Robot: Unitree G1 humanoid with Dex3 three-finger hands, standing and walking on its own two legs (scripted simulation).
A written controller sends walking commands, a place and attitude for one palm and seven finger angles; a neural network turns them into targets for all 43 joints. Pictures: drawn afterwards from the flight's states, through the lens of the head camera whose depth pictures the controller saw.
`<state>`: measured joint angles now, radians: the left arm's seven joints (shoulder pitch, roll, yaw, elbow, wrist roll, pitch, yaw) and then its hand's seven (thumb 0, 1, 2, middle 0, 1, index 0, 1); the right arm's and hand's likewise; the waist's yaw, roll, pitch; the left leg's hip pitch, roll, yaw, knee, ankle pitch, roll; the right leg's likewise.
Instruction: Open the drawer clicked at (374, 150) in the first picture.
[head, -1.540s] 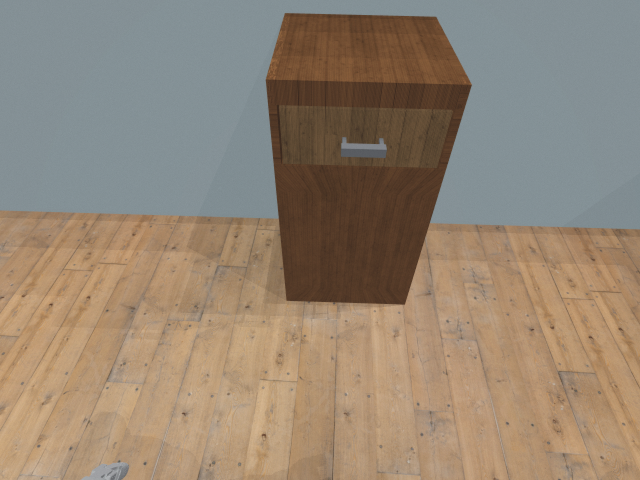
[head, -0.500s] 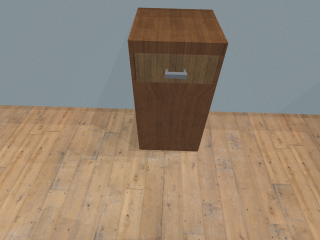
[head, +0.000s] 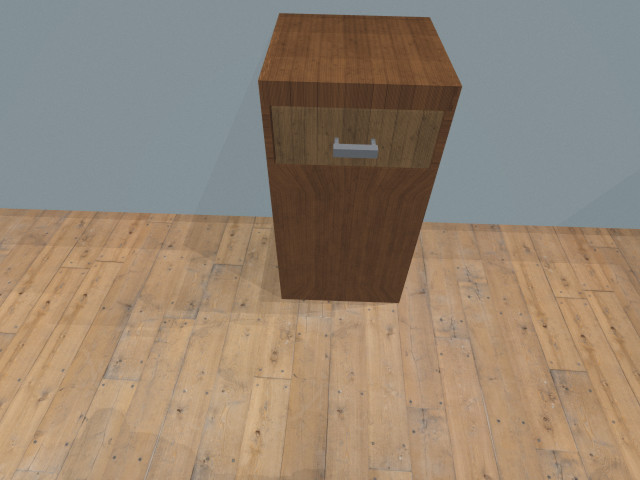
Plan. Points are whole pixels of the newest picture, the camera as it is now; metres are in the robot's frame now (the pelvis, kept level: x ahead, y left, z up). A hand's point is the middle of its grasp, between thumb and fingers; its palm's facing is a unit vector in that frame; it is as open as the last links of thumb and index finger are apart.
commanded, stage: take the last steps up to it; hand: left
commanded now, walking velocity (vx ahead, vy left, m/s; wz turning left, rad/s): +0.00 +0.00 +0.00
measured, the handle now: (355, 146) +0.86 -0.03 -0.06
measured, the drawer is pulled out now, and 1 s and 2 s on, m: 0.00 0.00 0.00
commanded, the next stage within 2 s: come to a stop and stand still in 1.02 s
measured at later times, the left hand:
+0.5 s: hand out of the picture +0.04 +0.11 -0.18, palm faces +0.02 -0.98 -0.21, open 7.3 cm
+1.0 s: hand (283, 431) +0.24 +0.08 -0.20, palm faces -0.04 -0.99 -0.12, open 7.4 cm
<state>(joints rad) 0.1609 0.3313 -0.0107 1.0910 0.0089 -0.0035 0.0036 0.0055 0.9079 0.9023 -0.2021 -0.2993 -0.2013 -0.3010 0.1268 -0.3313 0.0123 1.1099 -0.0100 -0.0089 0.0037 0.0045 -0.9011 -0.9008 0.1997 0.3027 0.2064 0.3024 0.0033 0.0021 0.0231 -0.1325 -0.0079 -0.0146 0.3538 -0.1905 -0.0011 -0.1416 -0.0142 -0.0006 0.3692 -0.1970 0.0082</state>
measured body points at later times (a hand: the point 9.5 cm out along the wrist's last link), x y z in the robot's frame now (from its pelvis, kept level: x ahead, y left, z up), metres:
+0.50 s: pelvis +0.08 -0.07 -0.01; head +0.07 -0.08 +0.44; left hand +0.04 +0.17 -0.16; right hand +0.04 -0.31 -0.17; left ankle +0.03 +0.07 -0.67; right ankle +0.04 -0.13 -0.75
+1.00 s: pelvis +0.26 -0.08 -0.02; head +0.26 -0.06 +0.43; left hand +0.24 +0.13 -0.19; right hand +0.31 -0.32 -0.15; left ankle +0.31 -0.01 -0.75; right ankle +0.18 -0.20 -0.65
